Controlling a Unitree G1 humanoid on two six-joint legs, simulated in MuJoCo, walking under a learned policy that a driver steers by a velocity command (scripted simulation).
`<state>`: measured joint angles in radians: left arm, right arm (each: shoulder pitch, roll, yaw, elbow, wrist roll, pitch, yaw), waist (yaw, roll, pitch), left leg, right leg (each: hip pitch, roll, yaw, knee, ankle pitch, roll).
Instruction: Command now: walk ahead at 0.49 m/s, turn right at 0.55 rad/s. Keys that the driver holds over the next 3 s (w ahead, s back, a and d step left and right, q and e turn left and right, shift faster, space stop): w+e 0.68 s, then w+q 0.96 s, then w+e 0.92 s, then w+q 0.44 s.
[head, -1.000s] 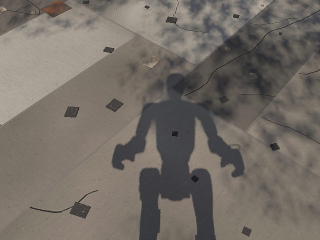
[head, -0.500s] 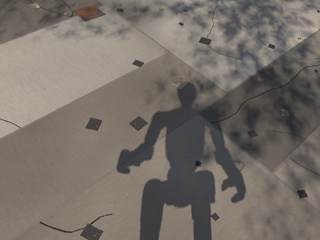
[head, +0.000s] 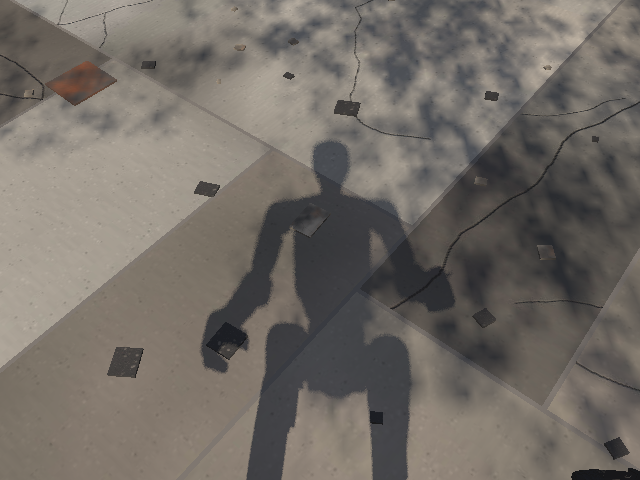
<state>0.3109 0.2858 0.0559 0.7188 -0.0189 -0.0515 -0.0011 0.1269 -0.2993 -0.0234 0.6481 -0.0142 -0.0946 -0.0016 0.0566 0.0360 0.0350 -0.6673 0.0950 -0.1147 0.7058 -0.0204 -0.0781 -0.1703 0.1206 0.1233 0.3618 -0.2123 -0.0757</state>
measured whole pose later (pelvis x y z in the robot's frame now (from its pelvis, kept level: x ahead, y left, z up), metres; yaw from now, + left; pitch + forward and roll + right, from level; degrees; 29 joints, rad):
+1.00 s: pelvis +0.51 -0.12 +0.00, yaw -24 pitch +0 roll -1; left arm 0.30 0.26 0.05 0.76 0.01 -0.09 -0.01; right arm 0.18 -0.30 -0.05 0.76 0.02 -0.06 0.01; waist 0.04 0.05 0.03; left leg -0.72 0.12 -0.07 0.81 0.06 -0.02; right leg -0.03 0.09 -0.07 0.23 -0.21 -0.08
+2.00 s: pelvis +1.06 -0.25 +0.00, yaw -4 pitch +2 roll +0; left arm 0.41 0.27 0.05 0.81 -0.02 -0.05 0.00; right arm 0.08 -0.27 -0.03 0.63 0.00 -0.09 0.01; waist 0.11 0.03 0.02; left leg -0.54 0.03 -0.08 0.63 -0.14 -0.03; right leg -0.15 0.07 0.12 0.34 -0.22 -0.04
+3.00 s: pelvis +1.53 -0.42 +0.00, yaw -19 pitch +0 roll -2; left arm 0.30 0.26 0.06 0.81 0.01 -0.09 0.00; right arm 0.18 -0.28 -0.05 0.79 0.02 -0.04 0.02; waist 0.05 0.04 0.02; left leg -0.69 0.10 -0.06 0.73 0.09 -0.01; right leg 0.04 0.07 -0.17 0.19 -0.25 -0.06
